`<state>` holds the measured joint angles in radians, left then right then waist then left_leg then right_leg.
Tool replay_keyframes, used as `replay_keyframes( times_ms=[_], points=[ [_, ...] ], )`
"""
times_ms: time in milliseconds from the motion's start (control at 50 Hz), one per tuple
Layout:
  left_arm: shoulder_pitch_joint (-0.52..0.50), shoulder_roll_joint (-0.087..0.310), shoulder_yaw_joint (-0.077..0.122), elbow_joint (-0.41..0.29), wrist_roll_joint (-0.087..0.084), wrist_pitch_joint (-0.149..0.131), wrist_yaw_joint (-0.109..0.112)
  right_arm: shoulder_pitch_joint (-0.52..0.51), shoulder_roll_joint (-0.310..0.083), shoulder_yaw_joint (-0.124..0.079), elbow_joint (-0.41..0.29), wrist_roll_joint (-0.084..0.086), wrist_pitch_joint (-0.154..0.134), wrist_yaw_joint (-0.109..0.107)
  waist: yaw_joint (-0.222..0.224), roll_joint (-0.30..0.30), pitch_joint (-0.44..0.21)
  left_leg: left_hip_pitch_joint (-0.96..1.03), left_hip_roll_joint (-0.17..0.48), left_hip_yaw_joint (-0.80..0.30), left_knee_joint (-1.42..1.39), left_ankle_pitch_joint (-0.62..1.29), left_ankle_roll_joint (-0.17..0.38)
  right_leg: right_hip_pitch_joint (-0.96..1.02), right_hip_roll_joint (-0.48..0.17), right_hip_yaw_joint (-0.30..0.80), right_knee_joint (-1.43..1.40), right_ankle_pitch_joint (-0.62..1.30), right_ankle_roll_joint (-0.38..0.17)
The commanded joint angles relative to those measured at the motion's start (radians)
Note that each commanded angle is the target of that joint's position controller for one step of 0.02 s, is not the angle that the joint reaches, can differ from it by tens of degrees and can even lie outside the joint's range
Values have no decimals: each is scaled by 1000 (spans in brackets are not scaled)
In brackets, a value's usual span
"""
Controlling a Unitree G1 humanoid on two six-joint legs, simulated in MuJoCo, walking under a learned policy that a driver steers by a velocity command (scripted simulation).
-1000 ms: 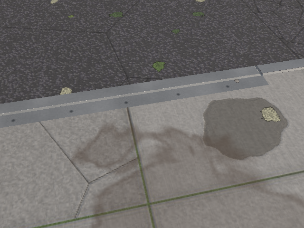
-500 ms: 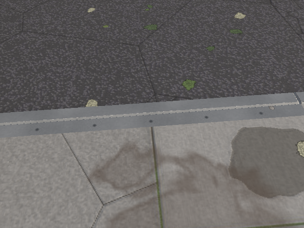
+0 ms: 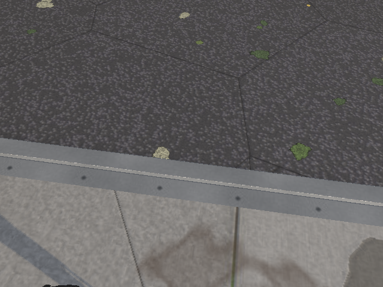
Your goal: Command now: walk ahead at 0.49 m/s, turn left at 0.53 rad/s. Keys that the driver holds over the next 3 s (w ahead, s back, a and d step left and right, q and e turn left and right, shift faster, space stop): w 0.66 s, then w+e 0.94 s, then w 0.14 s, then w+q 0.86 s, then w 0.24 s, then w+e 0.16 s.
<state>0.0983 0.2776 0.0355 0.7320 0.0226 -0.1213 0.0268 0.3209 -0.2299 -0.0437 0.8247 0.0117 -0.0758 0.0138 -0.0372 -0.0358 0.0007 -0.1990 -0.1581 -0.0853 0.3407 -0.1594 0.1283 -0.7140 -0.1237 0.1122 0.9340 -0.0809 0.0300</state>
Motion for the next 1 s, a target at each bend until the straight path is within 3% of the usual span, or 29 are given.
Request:
replay_keyframes(
  times_ms=[20,80,140,180,200,220,240,260,280,300,320,340,360,420,520,600,660,700,720,740,760,780,800,820,840,860,880,920,1000],
  points=[
    [-53,30,4,-71,-6,-1,4,10,-159,-39,-70,12,-9,-21,-8,96,9,-111,208,-182,-115,105,120,118,68,-61,-238,165,17],
    [-124,37,1,-92,-19,-13,-14,64,-152,-35,-51,14,-7,-22,-54,114,-4,-16,247,-219,-79,74,105,141,83,-64,-355,209,8],
    [-172,66,7,-123,-20,-32,-38,100,-149,-31,-38,8,1,-24,-66,121,1,120,304,-290,-1,126,105,111,94,-59,-424,115,-32],
    [-140,86,15,-125,-21,-40,-44,86,-166,-34,-38,4,10,-25,-39,151,-7,165,325,-317,41,221,91,174,112,-75,-461,20,-66],
    [-70,98,23,-109,-20,-43,-42,65,-168,-33,-43,3,13,-25,3,162,-31,165,304,-305,93,339,77,276,132,-97,-504,13,-92],
    [58,130,39,-78,-13,-46,-36,40,-149,-24,-54,-2,12,-21,65,151,-115,129,251,-264,228,462,50,472,107,-76,-509,48,-135],
    [254,190,56,-54,-6,-43,-28,15,-118,-7,-81,-19,8,-18,151,62,-261,-22,190,-184,505,334,11,757,-49,86,-478,91,-216],
    [378,251,81,-3,-8,-27,-33,176,-51,12,-64,9,-10,-11,113,-259,-380,-411,36,-77,839,-191,-70,1120,-251,501,-526,-78,-389],
    [377,153,61,2,-31,-22,-37,162,-127,2,-55,25,-21,-10,125,-207,-309,-571,82,-126,968,-383,-67,1095,-287,646,-614,-286,-370],
    [307,99,45,-12,-36,-17,-34,40,-181,-12,-77,31,-23,-10,132,-93,-144,-623,128,-118,1001,-297,-65,958,-245,518,-642,-302,-319],
    [234,90,36,-29,-29,-9,-35,-31,-165,-8,-97,17,-23,-11,103,8,-69,-597,177,-64,968,-214,-69,823,-200,395,-667,-204,-291],
    [200,78,31,-29,-25,-6,-42,-66,-147,-9,-109,-2,-23,-10,80,39,-7,-581,207,-40,901,-166,-77,721,-157,323,-699,-100,-284],
    [186,65,25,-28,-17,-8,-47,-57,-134,-12,-110,-9,-19,-10,52,15,-4,-529,236,-30,852,-136,-81,660,-120,260,-721,-33,-268],
    [200,76,28,-5,-26,-12,-54,-29,-86,-3,-104,-7,-7,-10,31,-42,-13,-475,251,18,745,-97,-106,590,-71,134,-763,136,-274],
    [259,123,39,31,-36,6,-39,-200,-55,11,-158,-10,-16,-9,77,-38,7,-460,250,53,424,136,-123,581,-45,20,-785,212,-247],
    [327,140,40,66,-45,19,-37,-320,-64,10,-193,3,-23,6,120,-46,35,-403,218,71,269,222,-116,612,-65,12,-766,137,-233],
    [341,150,43,86,-47,32,-32,-374,-85,3,-225,8,-32,22,114,-52,53,-409,208,64,205,146,-83,699,-114,41,-726,145,-217],
    [331,165,46,90,-48,44,-27,-333,-111,-9,-223,5,-41,25,73,-57,32,-302,184,74,155,84,-60,714,-120,63,-657,240,-199],
    [312,169,45,87,-48,49,-25,-240,-137,-25,-198,1,-44,21,16,-51,-18,-160,158,95,117,83,-41,696,-87,41,-556,366,-181],
    [301,148,35,75,-39,49,-25,-79,-191,-50,-157,-6,-45,11,-55,-28,-128,89,199,62,131,113,-8,598,-30,3,-365,373,-150],
    [295,79,10,37,-10,43,-23,117,-281,-72,-132,-20,-39,-4,-118,128,-298,397,430,-181,154,148,56,372,61,-57,-20,30,-109],
    [441,-8,-12,38,-44,26,-27,133,-303,-74,-118,-28,-29,5,-44,385,-401,612,597,-582,36,-52,184,42,174,-24,245,-510,-74],
    [380,112,17,57,-67,22,-26,108,-200,-52,-123,-14,-28,5,-74,237,-289,511,563,-554,-12,-163,144,-48,121,48,349,-474,-72],
    [295,141,31,34,-73,24,-25,45,-161,-38,-126,-5,-30,4,-59,177,-160,375,531,-396,-33,-129,103,-73,83,30,345,-373,-75],
    [259,124,31,30,-63,30,-20,-30,-137,-29,-131,-9,-32,8,-22,107,-101,246,485,-292,-67,-49,80,-26,44,12,308,-290,-65],
    [246,111,36,28,-51,40,-19,-78,-111,-24,-129,-14,-36,12,6,113,-53,157,445,-210,-104,4,70,5,20,8,265,-235,-57],
    [268,92,38,32,-52,54,-22,-101,-104,-24,-122,-22,-42,13,33,142,-39,94,423,-143,-139,39,62,58,0,9,250,-195,-53],
    [281,59,37,33,-56,74,-24,-110,-107,-31,-101,-25,-56,13,54,132,-19,38,408,-54,-180,136,69,79,-4,4,247,-148,-45],
    [203,51,43,-6,-47,85,-22,-79,-136,-44,-55,-30,-58,-3,48,92,22,66,411,68,-200,260,70,-23,-1,34,143,-4,-30]
  ],
)
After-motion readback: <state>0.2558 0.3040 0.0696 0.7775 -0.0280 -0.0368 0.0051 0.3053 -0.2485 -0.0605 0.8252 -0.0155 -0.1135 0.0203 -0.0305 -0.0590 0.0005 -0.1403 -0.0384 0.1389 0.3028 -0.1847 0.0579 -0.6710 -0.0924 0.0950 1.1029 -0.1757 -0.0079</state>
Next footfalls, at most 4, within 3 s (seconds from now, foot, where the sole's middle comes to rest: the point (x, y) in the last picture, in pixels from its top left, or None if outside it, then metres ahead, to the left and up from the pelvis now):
0.22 right None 0.31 -0.14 -0.78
0.74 left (150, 272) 0.55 0.13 -0.78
1.32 right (219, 202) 0.83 -0.13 -0.78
1.86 left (191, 144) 1.16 -0.04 -0.81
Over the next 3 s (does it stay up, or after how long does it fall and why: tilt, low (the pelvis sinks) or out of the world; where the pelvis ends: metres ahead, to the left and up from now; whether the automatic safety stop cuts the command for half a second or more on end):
stays up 1.56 -0.13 -0.03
